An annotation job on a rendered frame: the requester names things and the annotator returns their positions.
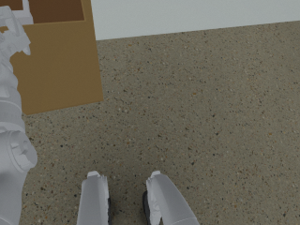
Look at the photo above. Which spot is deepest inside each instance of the right robot shin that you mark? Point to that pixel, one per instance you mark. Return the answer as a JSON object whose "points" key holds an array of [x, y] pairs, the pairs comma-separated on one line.
{"points": [[155, 214]]}

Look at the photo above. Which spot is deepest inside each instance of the left robot hand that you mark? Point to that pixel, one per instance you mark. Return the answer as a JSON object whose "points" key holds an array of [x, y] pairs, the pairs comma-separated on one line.
{"points": [[14, 39]]}

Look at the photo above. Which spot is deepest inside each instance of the drawer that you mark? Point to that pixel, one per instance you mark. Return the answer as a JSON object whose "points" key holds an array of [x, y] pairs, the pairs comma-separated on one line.
{"points": [[49, 11]]}

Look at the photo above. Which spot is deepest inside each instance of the robot right foot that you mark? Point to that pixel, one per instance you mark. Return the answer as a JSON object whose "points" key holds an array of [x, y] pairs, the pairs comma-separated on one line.
{"points": [[145, 206]]}

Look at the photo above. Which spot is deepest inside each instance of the handle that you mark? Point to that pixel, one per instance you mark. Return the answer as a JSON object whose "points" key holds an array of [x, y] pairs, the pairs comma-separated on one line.
{"points": [[24, 15]]}

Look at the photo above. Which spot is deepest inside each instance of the left robot forearm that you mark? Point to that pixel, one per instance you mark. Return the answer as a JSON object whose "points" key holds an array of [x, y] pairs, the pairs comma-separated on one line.
{"points": [[10, 99]]}

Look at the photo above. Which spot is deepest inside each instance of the left robot upper arm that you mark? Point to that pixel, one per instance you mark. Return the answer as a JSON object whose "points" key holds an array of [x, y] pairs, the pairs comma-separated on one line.
{"points": [[17, 157]]}

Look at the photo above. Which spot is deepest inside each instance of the cabinet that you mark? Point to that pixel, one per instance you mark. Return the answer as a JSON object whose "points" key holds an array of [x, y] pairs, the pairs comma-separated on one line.
{"points": [[62, 70]]}

